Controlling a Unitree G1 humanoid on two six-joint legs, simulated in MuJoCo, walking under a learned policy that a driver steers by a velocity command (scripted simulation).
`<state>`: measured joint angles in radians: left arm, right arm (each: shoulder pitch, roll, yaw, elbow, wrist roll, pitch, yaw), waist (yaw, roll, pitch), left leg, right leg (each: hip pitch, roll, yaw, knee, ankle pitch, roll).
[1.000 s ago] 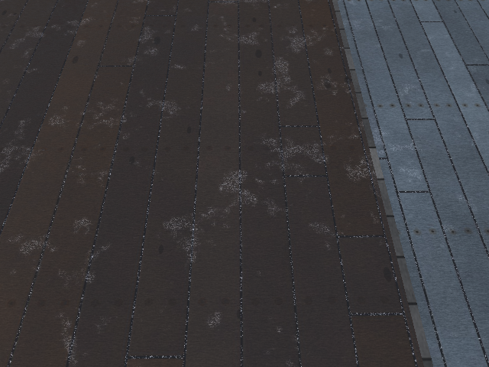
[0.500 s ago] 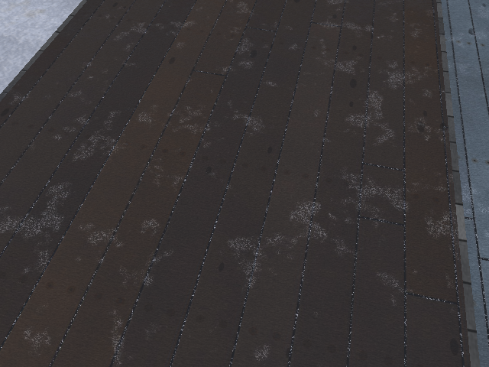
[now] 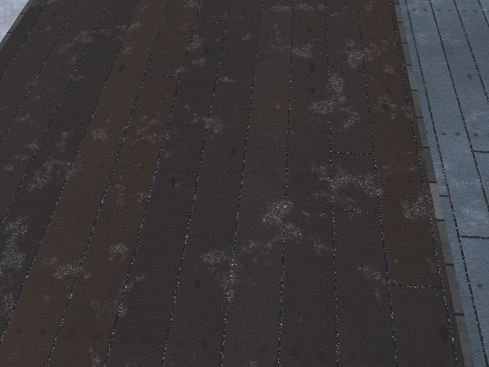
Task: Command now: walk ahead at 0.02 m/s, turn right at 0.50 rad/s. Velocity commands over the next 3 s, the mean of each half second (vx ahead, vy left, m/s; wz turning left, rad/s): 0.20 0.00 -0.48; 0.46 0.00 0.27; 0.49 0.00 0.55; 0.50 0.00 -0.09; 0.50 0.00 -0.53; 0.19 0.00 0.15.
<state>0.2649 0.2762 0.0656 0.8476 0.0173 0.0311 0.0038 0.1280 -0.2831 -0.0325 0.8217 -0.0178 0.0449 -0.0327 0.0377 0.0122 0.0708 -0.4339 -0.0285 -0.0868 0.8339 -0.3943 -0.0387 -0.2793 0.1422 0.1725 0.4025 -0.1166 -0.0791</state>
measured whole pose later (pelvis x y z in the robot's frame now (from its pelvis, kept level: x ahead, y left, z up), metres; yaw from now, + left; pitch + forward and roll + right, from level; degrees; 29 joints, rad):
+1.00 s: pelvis +0.28 -0.08 +0.00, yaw -3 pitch +1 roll -1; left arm 0.40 0.21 0.03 0.94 0.02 -0.09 0.01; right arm 0.18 -0.26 -0.06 0.86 -0.03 0.00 0.06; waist 0.02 0.05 0.04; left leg -0.68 0.07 0.02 0.96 -0.07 0.05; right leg 0.04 0.04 -0.21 0.23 -0.29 -0.05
